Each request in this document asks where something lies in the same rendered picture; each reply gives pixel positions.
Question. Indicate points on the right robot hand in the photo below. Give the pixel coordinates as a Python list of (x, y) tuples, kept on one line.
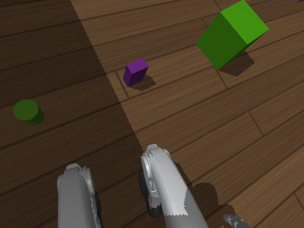
[(235, 221)]

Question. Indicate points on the left robot foot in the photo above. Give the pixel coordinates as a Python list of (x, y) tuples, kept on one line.
[(98, 206)]

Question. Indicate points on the right robot foot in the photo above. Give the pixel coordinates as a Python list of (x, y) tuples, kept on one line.
[(153, 212)]

